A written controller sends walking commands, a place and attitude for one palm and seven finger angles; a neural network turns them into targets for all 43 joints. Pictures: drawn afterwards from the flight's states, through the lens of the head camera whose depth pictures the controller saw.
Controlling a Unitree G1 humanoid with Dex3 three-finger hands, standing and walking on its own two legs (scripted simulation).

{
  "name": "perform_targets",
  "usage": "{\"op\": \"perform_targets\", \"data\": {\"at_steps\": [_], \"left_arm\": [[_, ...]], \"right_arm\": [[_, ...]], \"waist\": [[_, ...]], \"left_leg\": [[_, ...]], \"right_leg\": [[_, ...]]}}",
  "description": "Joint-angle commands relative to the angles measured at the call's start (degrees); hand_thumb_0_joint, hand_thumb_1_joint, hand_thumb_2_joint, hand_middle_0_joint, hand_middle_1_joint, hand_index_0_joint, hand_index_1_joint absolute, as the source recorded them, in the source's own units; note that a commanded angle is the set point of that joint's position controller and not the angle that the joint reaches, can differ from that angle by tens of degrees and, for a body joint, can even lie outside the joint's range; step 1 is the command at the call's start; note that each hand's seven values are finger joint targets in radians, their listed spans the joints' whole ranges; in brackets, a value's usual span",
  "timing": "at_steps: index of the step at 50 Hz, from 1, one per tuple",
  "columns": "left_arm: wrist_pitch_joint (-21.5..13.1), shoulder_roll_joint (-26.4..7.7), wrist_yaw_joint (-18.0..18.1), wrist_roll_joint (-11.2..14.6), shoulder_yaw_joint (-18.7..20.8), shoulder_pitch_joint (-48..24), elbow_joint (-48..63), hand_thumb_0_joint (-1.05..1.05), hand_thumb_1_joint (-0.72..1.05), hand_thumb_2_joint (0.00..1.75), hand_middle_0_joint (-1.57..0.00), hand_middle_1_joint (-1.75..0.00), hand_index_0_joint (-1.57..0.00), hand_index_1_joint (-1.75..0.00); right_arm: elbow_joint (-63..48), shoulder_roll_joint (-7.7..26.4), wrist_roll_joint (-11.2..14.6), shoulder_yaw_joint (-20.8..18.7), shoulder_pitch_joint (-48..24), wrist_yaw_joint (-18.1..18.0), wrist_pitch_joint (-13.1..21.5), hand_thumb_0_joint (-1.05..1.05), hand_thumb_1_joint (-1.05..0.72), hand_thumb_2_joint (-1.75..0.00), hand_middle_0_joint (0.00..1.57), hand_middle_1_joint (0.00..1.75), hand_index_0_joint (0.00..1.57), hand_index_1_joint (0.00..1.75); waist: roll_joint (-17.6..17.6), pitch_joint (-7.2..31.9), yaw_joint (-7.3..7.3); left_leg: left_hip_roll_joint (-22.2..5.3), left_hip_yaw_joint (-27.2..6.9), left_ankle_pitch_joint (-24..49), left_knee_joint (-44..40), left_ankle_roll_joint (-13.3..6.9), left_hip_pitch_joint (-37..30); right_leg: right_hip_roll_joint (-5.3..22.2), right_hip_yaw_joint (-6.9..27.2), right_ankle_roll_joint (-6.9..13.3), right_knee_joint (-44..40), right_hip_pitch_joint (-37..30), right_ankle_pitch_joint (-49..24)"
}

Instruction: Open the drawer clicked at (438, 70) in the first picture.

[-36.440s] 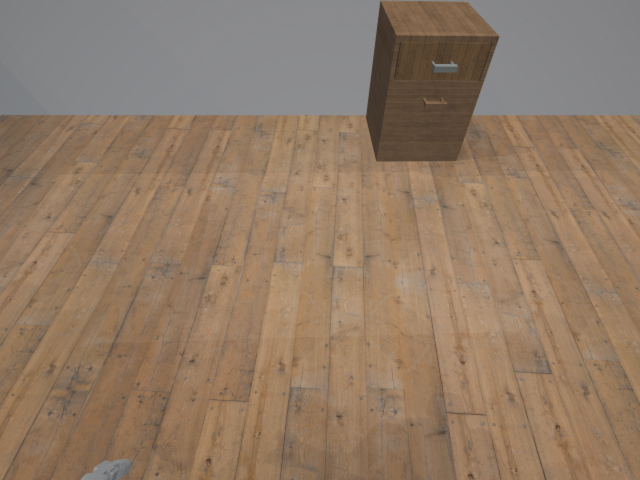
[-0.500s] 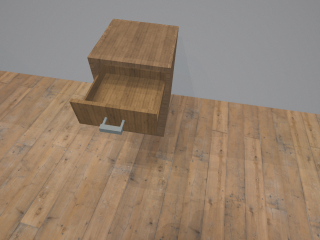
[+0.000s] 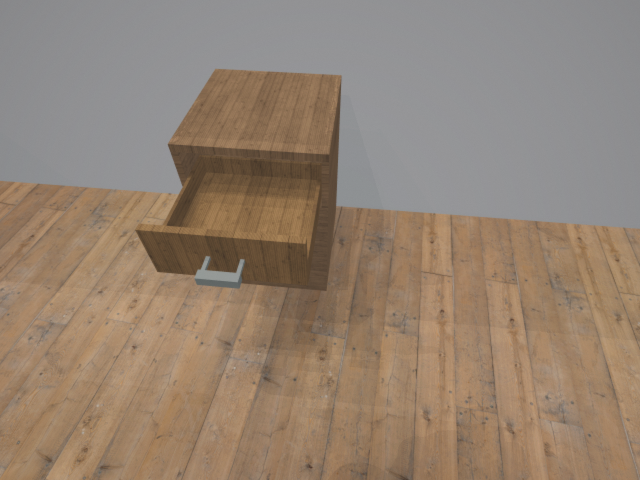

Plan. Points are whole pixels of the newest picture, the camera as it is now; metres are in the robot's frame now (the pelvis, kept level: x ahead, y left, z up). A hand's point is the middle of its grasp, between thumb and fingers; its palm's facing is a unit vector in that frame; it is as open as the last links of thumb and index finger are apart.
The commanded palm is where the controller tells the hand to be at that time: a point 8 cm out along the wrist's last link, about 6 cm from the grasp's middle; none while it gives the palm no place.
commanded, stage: let the arm hang, fingers relaxed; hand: left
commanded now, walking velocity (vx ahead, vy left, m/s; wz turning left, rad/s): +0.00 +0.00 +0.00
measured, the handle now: (221, 270) +0.58 +0.26 -0.25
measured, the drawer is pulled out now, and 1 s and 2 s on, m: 0.29 0.29 0.29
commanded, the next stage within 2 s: look to check the result in 0.16 s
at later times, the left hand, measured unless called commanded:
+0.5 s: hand out of the picture -0.02 +0.15 -0.18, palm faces +0.05 -0.98 -0.17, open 7.3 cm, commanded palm none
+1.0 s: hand out of the picture +0.00 +0.14 -0.17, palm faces +0.04 -0.98 -0.17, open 7.3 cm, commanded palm none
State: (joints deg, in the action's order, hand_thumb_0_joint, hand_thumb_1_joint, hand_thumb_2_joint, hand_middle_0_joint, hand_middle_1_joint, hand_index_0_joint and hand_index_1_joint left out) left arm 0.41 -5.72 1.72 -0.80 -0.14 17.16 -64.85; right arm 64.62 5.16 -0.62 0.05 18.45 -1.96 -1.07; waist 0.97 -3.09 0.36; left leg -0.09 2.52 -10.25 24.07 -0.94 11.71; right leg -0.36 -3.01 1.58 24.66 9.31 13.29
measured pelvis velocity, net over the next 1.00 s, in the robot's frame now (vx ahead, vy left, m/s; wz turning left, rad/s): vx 0.02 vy -0.01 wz -0.01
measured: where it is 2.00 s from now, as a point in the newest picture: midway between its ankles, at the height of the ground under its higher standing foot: outside the picture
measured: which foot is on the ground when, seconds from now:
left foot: down 0.00-1.00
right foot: down 0.00-1.00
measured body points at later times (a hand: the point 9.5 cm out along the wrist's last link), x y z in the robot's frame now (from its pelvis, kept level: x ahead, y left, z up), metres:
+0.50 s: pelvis +0.01 +0.00 +0.00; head +0.02 -0.01 +0.45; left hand -0.02 +0.20 -0.16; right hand -0.02 -0.20 -0.17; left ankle +0.03 +0.11 -0.74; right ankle +0.00 -0.10 -0.74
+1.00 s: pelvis +0.02 -0.01 +0.00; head +0.03 -0.02 +0.45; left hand +0.00 +0.19 -0.16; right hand -0.01 -0.21 -0.17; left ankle +0.03 +0.11 -0.74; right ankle +0.00 -0.10 -0.74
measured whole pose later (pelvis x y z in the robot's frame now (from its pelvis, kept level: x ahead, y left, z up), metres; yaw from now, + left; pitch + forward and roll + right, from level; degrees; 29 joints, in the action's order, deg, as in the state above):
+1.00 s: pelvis +0.02 -0.01 +0.00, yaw +0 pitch -2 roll +0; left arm -0.3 -5.6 2.3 -0.7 0.4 17.6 -65.7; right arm 65.5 5.5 -0.5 -0.6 17.7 -2.6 -0.4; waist 0.9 -3.5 0.2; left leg -1.1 2.4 -11.4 23.1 0.2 9.4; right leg -1.5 -3.0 2.5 23.2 6.9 14.1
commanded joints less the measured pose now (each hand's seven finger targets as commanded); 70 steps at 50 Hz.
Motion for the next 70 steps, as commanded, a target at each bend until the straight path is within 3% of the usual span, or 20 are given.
{"op": "perform_targets", "data": {"at_steps": [1, 5, 18, 25, 30, 44, 56, 64, 70], "left_arm": [[-0.8, -6.2, 0.7, 0.3, 1.3, 5.6, 0.6, 0.0, 0.9, 0.9, -0.2, -0.3, -0.2, -0.3], [-0.9, -5.7, 0.8, 0.3, 1.3, 5.6, 0.3, 0.0, 0.9, 0.9, -0.2, -0.3, -0.2, -0.3], [-1.2, -5.2, 1.0, 0.4, 1.3, 6.5, -0.1, 0.0, 0.9, 0.9, -0.2, -0.3, -0.2, -0.3], [-1.0, -5.1, 1.0, 0.4, 1.3, 6.2, -0.3, 0.0, 0.9, 0.9, -0.2, -0.3, -0.2, -0.3], [-1.2, -5.2, 1.0, 0.3, 1.3, 6.3, -0.2, 0.0, 0.9, 0.9, -0.2, -0.3, -0.2, -0.3], [-1.4, -5.3, 1.2, 0.4, 1.4, 5.9, -0.2, 0.0, 0.9, 0.9, -0.2, -0.3, -0.2, -0.3], [-1.3, -5.7, 1.1, 0.4, 1.5, 5.4, -0.1, 0.0, 0.9, 0.9, -0.2, -0.3, -0.2, -0.3], [-1.5, -5.6, 1.2, 0.5, 1.6, 5.5, -0.2, 0.0, 0.9, 0.9, -0.2, -0.3, -0.2, -0.3], [-1.5, -5.7, 1.2, 0.5, 1.6, 5.3, -0.3, 0.0, 0.9, 0.9, -0.2, -0.3, -0.2, -0.3]], "right_arm": [[-0.5, 4.5, -0.3, -0.9, 5.1, -0.4, 0.9, 0.0, -0.9, -0.9, 0.2, 0.3, 0.2, 0.3], [-0.2, 3.9, -0.2, -0.8, 5.8, -0.7, 1.0, 0.0, -0.9, -0.9, 0.2, 0.3, 0.2, 0.3], [-0.3, 4.1, -0.1, -1.1, 5.8, -0.8, 1.1, 0.0, -0.9, -0.9, 0.2, 0.3, 0.2, 0.3], [-0.1, 4.1, -0.2, -1.0, 5.7, -0.7, 0.9, 0.0, -0.9, -0.9, 0.2, 0.3, 0.2, 0.3], [-0.2, 4.3, -0.1, -1.0, 5.3, -0.8, 1.2, 0.0, -0.9, -0.9, 0.2, 0.3, 0.2, 0.3], [0.3, 4.3, -0.1, -1.0, 4.9, -0.8, 1.2, 0.0, -0.9, -0.9, 0.2, 0.3, 0.2, 0.3], [0.5, 4.4, -0.2, -1.0, 4.9, -0.8, 0.9, 0.0, -0.9, -0.9, 0.2, 0.3, 0.2, 0.3], [0.6, 4.7, -0.1, -1.0, 4.9, -1.0, 1.2, 0.0, -0.9, -0.9, 0.2, 0.3, 0.2, 0.3], [0.7, 4.7, -0.1, -1.0, 4.7, -1.0, 1.1, 0.0, -0.9, -0.9, 0.2, 0.3, 0.2, 0.3]], "waist": [[-0.5, -3.8, -0.12], [0.8, -4.2, -0.07], [-0.7, -2.8, 0.0], [0.1, -4.7, 0.24], [-1.4, -2.9, 0.12], [-0.8, -3.7, 0.14], [-0.5, -4.4, 0.17], [-1.1, -2.2, 0.15], [-0.7, -3.1, 0.13]], "left_leg": [[-4.2, -5.0, -1.2, -4.7, -0.9, 1.0], [-4.4, -5.2, -0.2, -4.8, -0.9, 1.3], [-4.8, -4.7, 2.7, -3.8, -0.8, -1.4], [-4.7, -4.6, 0.1, -4.7, -0.7, -0.6], [-4.9, -4.7, 3.2, -4.2, -0.8, -1.9], [-5.0, -4.3, 4.7, -4.1, -0.5, -2.3], [-4.8, -3.9, 3.1, -4.0, -0.2, -1.9], [-5.1, -4.0, 6.2, -3.7, -0.3, -3.1], [-5.1, -3.9, 6.1, -3.8, -0.2, -3.0]], "right_leg": [[5.3, 5.5, 1.6, -7.0, 4.3, 2.5], [5.1, 5.4, 1.7, -6.9, 3.6, 1.1], [5.1, 5.5, 1.5, -7.1, 3.5, -1.2], [5.0, 5.7, 1.5, -7.6, 4.2, 0.9], [5.0, 5.7, 1.4, -7.1, 2.8, -2.2], [5.1, 5.7, 1.4, -7.6, 2.1, -4.4], [5.2, 6.2, 1.4, -8.5, 2.6, -2.1], [5.3, 5.8, 1.3, -7.6, 0.6, -6.7], [5.2, 5.8, 1.3, -7.6, 0.7, -7.6]]}}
